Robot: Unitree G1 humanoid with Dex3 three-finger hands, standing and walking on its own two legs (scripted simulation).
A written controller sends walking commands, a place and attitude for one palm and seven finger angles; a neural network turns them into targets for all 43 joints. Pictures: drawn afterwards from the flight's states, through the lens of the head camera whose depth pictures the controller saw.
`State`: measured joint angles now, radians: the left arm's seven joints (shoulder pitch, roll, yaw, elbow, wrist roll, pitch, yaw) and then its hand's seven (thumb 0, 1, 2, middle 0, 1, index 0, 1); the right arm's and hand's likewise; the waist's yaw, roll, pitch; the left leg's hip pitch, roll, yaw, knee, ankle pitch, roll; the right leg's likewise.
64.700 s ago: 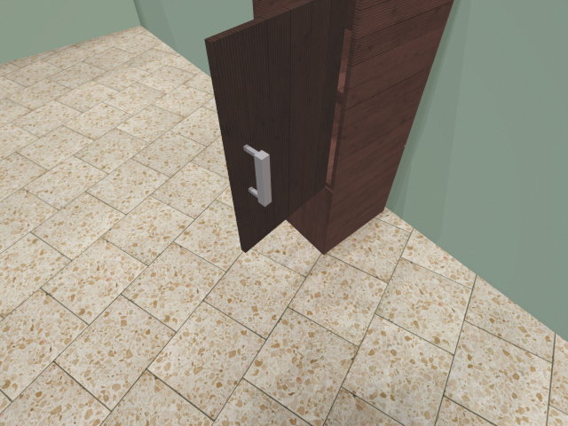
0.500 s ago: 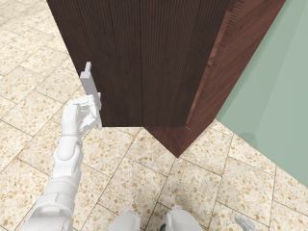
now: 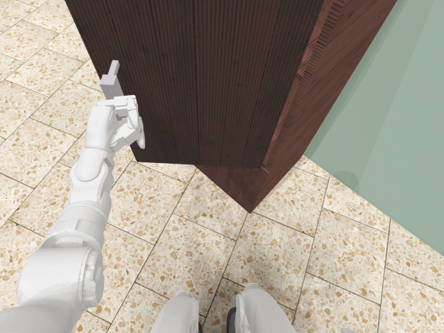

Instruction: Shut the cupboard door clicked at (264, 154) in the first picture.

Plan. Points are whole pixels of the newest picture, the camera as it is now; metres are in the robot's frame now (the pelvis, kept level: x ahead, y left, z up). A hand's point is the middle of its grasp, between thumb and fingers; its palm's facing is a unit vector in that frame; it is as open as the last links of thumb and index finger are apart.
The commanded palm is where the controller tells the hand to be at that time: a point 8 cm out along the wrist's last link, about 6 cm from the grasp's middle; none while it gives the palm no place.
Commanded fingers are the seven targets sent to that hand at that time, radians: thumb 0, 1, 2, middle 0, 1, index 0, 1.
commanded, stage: push the door shut along its arc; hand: left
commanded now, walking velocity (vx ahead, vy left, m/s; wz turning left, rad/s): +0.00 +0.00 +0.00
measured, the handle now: (122, 100) +0.54 +0.18 +0.05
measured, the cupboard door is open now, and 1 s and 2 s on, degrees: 41 25 15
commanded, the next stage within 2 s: pull the fist back off the door in 1.34 s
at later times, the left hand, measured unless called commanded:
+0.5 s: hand (152, 103) +0.53 +0.12 +0.05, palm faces -0.21 -0.98 -0.04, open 3.1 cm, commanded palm +0.53 +0.15 +0.05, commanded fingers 0.00 0.90 0.90 -1.30 -1.50 -1.30 -1.50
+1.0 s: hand (177, 81) +0.58 +0.07 +0.06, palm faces -0.32 -0.95 -0.02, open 3.0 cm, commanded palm +0.59 +0.11 +0.05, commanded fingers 0.00 0.90 0.90 -1.30 -1.50 -1.30 -1.50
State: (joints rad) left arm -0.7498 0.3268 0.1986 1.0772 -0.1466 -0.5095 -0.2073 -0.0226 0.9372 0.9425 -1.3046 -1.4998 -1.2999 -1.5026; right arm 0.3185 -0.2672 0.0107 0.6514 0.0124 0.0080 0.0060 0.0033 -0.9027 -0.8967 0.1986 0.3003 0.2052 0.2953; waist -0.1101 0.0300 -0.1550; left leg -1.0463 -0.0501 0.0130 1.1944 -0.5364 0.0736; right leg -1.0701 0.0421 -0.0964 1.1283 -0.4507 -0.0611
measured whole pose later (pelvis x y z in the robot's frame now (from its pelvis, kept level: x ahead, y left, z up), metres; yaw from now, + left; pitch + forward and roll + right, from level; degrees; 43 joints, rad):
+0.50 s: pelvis +0.00 +0.00 -0.01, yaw -1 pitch +27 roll -4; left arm -1.01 0.47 0.23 1.25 -0.09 -0.45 -0.28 0.01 0.90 0.90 -1.30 -1.50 -1.30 -1.50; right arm 0.36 -0.28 0.03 0.65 0.00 0.02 0.02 0.00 -0.90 -0.90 0.20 0.30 0.21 0.30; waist -0.21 0.04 -0.15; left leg -1.17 -0.03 -0.01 1.26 -0.56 0.07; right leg -1.18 0.06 -0.12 1.16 -0.45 -0.06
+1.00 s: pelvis +0.01 +0.00 -0.02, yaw -3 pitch +30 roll -4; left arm -1.19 0.55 0.29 1.31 -0.03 -0.35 -0.34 0.00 0.88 0.91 -1.30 -1.50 -1.30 -1.50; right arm 0.40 -0.27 0.06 0.63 -0.01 0.02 0.02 0.00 -0.90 -0.90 0.20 0.30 0.21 0.30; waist -0.28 0.06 -0.14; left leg -1.24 -0.01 0.01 1.30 -0.59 0.07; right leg -1.26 0.08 -0.11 1.19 -0.47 -0.07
